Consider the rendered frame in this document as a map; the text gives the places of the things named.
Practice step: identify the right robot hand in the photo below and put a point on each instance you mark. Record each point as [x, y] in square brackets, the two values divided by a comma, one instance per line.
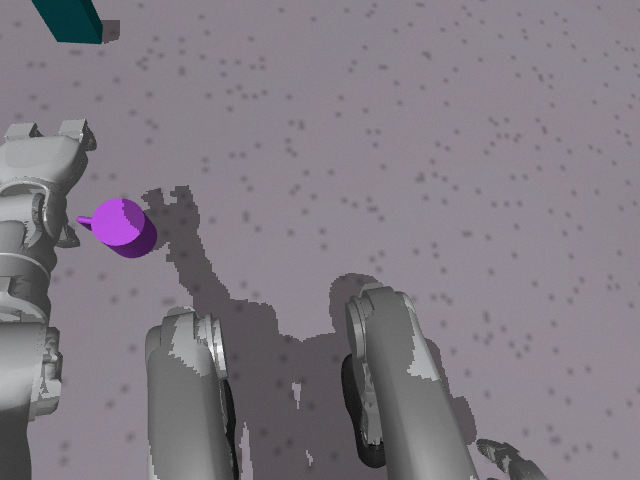
[509, 460]

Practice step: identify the left robot foot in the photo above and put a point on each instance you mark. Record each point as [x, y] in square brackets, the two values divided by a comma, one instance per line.
[231, 429]

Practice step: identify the left robot hand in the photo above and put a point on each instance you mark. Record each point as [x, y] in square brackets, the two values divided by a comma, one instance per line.
[60, 160]

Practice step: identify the right robot foot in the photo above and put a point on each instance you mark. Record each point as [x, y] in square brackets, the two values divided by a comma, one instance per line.
[371, 455]

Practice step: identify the left robot arm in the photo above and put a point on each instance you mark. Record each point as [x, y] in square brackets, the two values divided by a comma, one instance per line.
[32, 213]

